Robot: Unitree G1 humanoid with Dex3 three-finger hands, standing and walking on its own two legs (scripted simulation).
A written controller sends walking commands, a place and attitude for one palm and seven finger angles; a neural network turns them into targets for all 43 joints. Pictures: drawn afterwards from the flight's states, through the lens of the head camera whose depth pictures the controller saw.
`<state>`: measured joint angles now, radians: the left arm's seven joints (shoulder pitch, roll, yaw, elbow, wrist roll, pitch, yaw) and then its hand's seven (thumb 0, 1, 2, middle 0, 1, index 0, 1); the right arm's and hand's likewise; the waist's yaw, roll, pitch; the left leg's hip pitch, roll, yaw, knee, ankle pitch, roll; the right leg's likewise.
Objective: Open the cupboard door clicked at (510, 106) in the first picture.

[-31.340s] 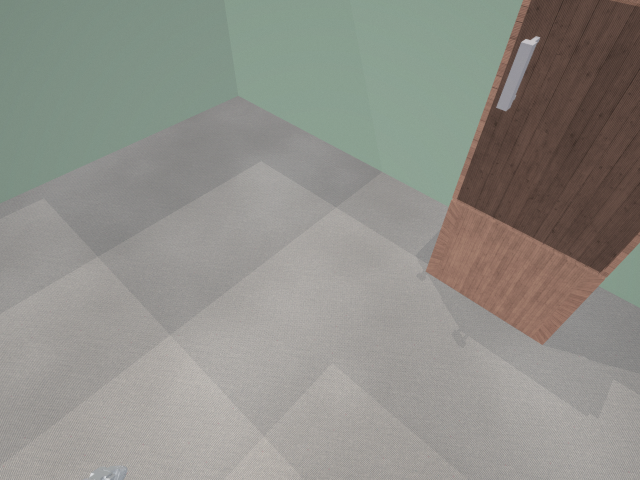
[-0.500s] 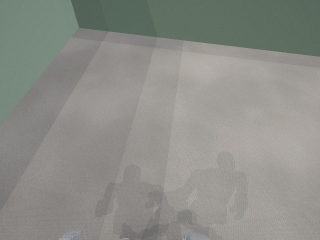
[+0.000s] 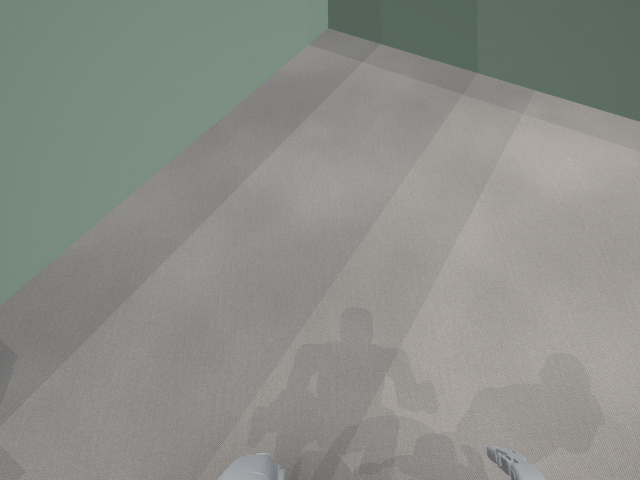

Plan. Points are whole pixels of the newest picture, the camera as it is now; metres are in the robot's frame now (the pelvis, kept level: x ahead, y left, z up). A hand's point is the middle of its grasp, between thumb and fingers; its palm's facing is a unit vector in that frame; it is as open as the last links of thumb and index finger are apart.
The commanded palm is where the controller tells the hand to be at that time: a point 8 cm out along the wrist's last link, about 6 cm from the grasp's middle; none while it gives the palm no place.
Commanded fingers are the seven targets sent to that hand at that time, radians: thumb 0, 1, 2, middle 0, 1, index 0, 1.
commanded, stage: turn to face it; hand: left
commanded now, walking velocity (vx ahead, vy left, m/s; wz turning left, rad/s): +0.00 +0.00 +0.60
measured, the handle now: out of the picture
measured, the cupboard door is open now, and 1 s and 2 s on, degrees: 36 36 36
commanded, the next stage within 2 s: none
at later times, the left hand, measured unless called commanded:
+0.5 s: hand out of the picture +0.07 +0.20 -0.15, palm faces +0.30 -0.90 -0.31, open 7.4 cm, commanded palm none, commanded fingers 0.00 0.90 0.90 -0.20 -0.30 -0.20 -0.30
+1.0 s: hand out of the picture -0.02 +0.22 -0.17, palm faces +0.58 -0.77 -0.27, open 7.4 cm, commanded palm none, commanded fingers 0.00 0.90 0.90 -0.20 -0.30 -0.20 -0.30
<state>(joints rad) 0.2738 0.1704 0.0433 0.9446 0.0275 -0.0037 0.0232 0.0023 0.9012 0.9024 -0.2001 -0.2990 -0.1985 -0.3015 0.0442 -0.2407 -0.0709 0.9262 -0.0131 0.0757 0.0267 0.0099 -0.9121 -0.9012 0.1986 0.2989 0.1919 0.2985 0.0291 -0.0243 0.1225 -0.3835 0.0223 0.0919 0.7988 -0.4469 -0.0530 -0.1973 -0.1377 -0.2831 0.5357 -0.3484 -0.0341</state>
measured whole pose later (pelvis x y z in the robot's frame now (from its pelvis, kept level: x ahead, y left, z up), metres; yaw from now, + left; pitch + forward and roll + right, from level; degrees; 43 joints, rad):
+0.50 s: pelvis +0.02 -0.03 -0.01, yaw +18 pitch +1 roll +2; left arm 0.15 0.19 0.05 0.86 0.02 0.00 0.02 0.00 0.90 0.90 -0.20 -0.30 -0.20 -0.30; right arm 0.17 -0.26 -0.10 0.95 -0.02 0.08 0.01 0.01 -0.91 -0.90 0.20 0.30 0.20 0.30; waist -0.02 0.04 0.10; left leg -0.49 -0.02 -0.03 1.05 -0.49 -0.04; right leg -0.29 -0.09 -0.09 0.62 -0.35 0.00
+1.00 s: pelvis +0.04 -0.01 +0.00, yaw +35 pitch +2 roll -1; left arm 0.16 0.25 0.08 0.90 0.02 0.06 0.01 0.00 0.91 0.90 -0.20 -0.30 -0.19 -0.30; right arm 0.15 -0.22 -0.06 0.91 -0.03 0.03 0.00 0.01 -0.91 -0.90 0.20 0.30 0.20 0.30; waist 0.00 -0.01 0.09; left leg -0.32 -0.02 -0.01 0.51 -0.23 0.03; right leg -0.48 -0.08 -0.01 1.02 -0.42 0.09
